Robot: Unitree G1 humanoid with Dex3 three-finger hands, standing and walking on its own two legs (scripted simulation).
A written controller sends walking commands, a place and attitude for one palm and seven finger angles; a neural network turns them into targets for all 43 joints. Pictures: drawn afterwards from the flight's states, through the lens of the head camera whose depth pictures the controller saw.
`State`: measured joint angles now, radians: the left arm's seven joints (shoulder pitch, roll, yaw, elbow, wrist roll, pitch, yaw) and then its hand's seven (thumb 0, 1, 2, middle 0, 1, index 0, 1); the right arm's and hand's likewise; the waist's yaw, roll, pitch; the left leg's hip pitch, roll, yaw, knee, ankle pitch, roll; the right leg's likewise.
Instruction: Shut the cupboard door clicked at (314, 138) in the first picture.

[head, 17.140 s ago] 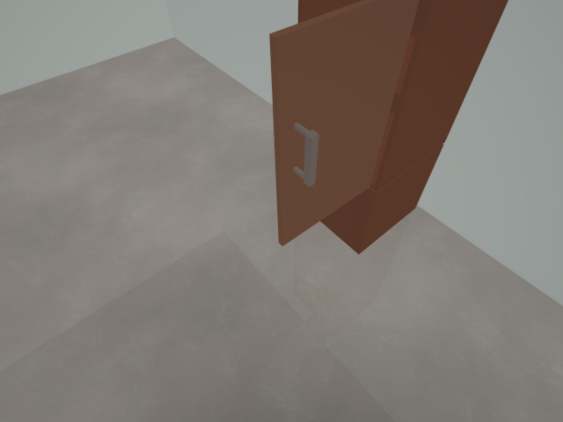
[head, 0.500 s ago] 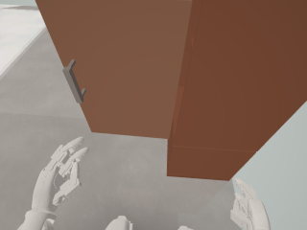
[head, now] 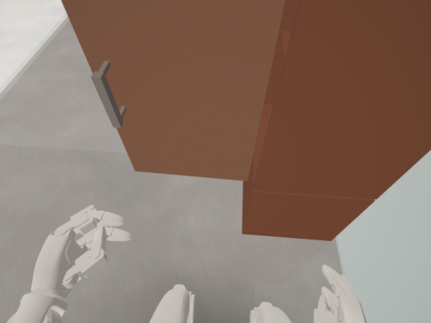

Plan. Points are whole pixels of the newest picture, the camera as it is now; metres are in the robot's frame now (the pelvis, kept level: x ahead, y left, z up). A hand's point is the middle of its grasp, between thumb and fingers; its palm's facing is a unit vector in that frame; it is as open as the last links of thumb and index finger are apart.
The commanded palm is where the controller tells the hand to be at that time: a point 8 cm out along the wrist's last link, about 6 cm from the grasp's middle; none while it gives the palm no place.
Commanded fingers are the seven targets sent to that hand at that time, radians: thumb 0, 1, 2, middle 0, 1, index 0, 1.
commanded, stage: raise the hand and make a fist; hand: left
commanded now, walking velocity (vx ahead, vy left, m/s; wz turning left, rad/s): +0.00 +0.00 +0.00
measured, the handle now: (112, 96) +0.55 +0.26 +0.09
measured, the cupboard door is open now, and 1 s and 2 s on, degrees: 89 89 89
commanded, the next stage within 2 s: bring the fist close to the handle in 1.12 s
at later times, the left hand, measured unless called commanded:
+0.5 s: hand (92, 251) +0.22 +0.20 +0.08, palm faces -0.03 -1.00 -0.04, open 3.1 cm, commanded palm +0.20 +0.25 +0.08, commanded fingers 0.00 0.90 0.90 -1.30 -1.50 -1.30 -1.50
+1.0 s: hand (105, 239) +0.23 +0.18 +0.09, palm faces -0.04 -1.00 -0.04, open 3.1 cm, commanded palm +0.21 +0.24 +0.09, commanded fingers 0.00 0.90 0.90 -1.30 -1.50 -1.30 -1.50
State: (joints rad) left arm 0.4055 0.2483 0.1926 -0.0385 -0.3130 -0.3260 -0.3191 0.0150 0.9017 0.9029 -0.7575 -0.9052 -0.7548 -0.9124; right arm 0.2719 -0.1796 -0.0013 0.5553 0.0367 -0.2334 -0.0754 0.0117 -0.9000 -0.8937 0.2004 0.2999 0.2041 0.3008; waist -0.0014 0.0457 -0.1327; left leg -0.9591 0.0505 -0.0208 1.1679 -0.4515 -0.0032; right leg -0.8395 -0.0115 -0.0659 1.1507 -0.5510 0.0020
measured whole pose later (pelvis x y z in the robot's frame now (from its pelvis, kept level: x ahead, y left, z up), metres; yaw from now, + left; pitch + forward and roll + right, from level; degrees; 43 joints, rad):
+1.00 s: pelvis +0.01 -0.01 +0.02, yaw +1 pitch +10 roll -2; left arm 0.37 0.25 0.16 -0.03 -0.31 -0.32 -0.30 0.01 0.90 0.90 -1.30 -1.50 -1.30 -1.50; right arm 0.28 -0.25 0.01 0.51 0.04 -0.20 -0.07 0.01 -0.90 -0.89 0.20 0.30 0.20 0.30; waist 0.00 0.05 -0.11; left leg -0.80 0.04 -0.02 1.05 -0.42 -0.01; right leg -0.68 -0.02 -0.07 1.03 -0.52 0.00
